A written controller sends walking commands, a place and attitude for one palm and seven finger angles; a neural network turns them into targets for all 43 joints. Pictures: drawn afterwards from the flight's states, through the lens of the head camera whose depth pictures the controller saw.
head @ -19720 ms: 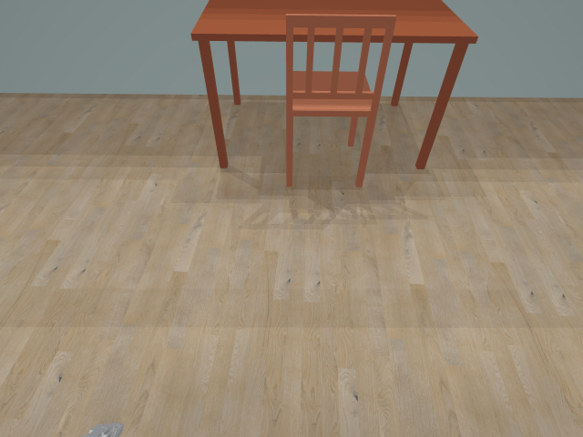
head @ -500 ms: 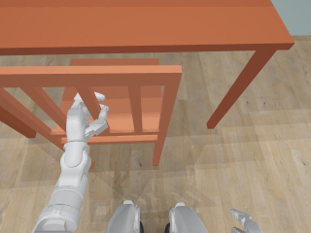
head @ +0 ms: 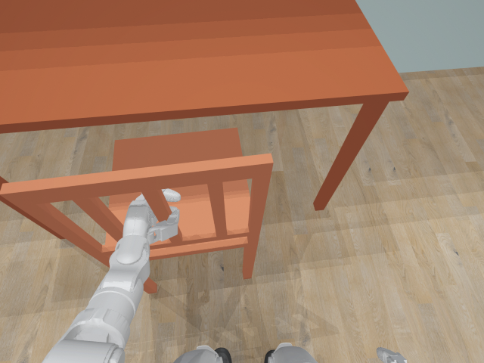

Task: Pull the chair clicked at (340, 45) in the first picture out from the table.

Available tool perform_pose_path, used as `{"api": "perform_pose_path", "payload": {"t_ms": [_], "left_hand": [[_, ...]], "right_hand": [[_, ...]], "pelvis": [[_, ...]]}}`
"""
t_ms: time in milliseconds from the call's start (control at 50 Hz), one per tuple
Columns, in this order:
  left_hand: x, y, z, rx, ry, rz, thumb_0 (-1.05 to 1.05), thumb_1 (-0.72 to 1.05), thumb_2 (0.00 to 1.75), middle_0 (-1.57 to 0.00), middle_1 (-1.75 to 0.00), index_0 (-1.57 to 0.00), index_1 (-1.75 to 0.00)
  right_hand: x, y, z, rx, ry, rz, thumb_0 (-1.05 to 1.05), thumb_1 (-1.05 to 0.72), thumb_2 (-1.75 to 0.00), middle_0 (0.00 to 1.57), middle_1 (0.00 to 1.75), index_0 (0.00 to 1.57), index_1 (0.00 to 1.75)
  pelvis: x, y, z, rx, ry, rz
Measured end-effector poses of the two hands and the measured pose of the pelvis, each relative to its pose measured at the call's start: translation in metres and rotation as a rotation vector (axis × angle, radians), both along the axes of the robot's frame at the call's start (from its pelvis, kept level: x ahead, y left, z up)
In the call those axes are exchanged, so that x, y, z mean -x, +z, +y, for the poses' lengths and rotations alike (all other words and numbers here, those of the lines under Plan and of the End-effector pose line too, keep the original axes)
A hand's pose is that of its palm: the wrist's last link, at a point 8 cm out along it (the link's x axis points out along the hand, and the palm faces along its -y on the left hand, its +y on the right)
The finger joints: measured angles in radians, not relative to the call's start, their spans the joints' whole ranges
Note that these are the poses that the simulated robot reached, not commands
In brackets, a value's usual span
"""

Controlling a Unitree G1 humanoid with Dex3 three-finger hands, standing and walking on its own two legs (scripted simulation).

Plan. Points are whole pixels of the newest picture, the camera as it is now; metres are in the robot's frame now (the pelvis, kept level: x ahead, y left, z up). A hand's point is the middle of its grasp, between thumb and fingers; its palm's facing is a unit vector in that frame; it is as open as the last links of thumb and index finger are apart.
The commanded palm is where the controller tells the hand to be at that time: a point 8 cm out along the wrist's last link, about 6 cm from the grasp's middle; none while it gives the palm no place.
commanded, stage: step backward, pulling the chair out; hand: left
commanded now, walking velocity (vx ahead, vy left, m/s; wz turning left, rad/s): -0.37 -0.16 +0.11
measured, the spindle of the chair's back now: (165, 217) +0.39 +0.15 -0.10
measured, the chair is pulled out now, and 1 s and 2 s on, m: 0.11 0.28 0.44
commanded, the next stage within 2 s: none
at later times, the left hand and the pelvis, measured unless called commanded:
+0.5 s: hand (192, 267) +0.28 +0.08 -0.06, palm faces +0.00 -0.99 -0.12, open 5.6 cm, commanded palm +0.26 +0.14 -0.06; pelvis -0.07 -0.01 +0.01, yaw +7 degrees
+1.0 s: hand (172, 323) +0.19 +0.11 -0.06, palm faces -0.07 -0.98 -0.16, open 5.7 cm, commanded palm +0.18 +0.17 -0.06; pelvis -0.16 +0.02 -0.01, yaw +3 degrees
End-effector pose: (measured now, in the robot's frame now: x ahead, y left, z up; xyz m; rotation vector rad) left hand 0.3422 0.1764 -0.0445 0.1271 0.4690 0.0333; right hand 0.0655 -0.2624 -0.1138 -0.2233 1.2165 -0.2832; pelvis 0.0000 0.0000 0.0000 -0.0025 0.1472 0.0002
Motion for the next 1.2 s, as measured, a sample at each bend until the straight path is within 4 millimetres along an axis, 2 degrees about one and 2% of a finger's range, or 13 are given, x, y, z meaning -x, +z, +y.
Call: {"api": "perform_pose_path", "payload": {"t_ms": [140,260,380,460,560,660,740,820,920,1040,1100,1200], "left_hand": [[0.027,0.001,-0.014,-0.012,0.036,0.012,0.07,0.66,0.74,-0.28,-1.09,-0.49,-1.45],[0.049,0.002,-0.03,-0.017,0.057,0.029,0.07,0.66,0.74,-0.29,-1.1,-0.5,-1.45],[0.066,0.005,-0.041,-0.007,0.048,0.077,0.08,0.66,0.72,-0.26,-1.09,-0.5,-1.45],[0.078,0.006,-0.043,0.005,0.028,0.094,0.08,0.66,0.72,-0.24,-1.1,-0.5,-1.45],[0.094,0.005,-0.039,0.009,-0.044,0.078,0.06,0.67,0.71,-0.21,-1.13,-0.5,-1.45],[0.115,0.004,-0.03,0.006,-0.129,0.04,0.04,0.68,0.72,-0.18,-1.17,-0.5,-1.45],[0.133,0.003,-0.022,-0.008,-0.16,0.029,0.04,0.67,0.72,-0.19,-1.18,-0.5,-1.45],[0.15,0.004,-0.016,-0.02,-0.14,0.027,0.04,0.65,0.75,-0.22,-1.17,-0.5,-1.45],[0.161,0.004,-0.014,-0.037,-0.093,0.026,0.05,0.62,0.78,-0.26,-1.16,-0.5,-1.45],[0.169,0.004,-0.013,-0.035,-0.073,0.018,0.05,0.61,0.79,-0.27,-1.16,-0.5,-1.45],[0.175,0.003,-0.012,-0.028,-0.077,0.005,0.04,0.63,0.78,-0.24,-1.18,-0.5,-1.45],[0.192,0.004,-0.009,-0.01,-0.063,0.03,0.06,0.65,0.76,-0.21,-1.17,-0.5,-1.45]], "right_hand": [[0.018,-0.012,0.003,-0.083,0.016,0.01,0.01,-0.9,-0.9,0.2,0.3,0.21,0.3],[0.022,-0.012,-0.018,-0.075,0.029,-0.018,0.01,-0.9,-0.9,0.2,0.3,0.21,0.3],[0.016,0.003,-0.047,0.009,0.066,-0.054,0.01,-0.9,-0.9,0.2,0.3,0.21,0.3],[0.013,0.008,-0.051,0.06,0.095,-0.076,0.01,-0.9,-0.9,0.2,0.3,0.2,0.3],[0.019,0.006,-0.028,0.096,0.125,-0.096,0.01,-0.91,-0.9,0.2,0.3,0.2,0.3],[0.042,0.009,0.022,0.033,0.092,-0.122,0.01,-0.91,-0.9,0.2,0.3,0.2,0.3],[0.069,0.006,0.058,-0.049,0.063,-0.143,0.01,-0.9,-0.9,0.2,0.3,0.21,0.3],[0.096,-0.009,0.077,-0.12,0.047,-0.114,0.01,-0.9,-0.9,0.2,0.3,0.21,0.3],[0.11,-0.019,0.052,-0.092,0.036,-0.107,-0.02,-0.93,-0.9,0.21,0.3,0.21,0.3],[0.139,-0.017,0.015,0.023,0.049,-0.083,0.0,-0.92,-0.9,0.2,0.3,0.21,0.3],[0.157,-0.004,0.008,0.063,0.031,-0.082,0.0,-0.91,-0.9,0.2,0.3,0.21,0.3],[0.18,0.006,0.011,0.042,0.022,-0.051,0.01,-0.91,-0.9,0.2,0.3,0.2,0.3]], "pelvis": [[0.016,0.003,-0.022,0.003,0.003,-0.038],[0.029,0.005,-0.04,0.015,0.027,-0.051],[0.046,0.013,-0.036,-0.021,0.065,-0.046],[0.062,0.014,-0.024,-0.034,0.103,-0.033],[0.09,0.009,0.002,-0.016,0.125,-0.025],[0.116,0.008,0.02,-0.041,0.066,-0.055],[0.124,0.005,0.027,-0.04,0.032,-0.081],[0.124,0.0,0.024,-0.027,0.021,-0.101],[0.135,-0.004,0.015,-0.015,0.037,-0.113],[0.166,-0.007,0.021,-0.001,0.063,-0.102],[0.178,-0.005,0.023,-0.028,0.04,-0.109],[0.18,0.005,0.018,0.015,0.065,-0.09]]}}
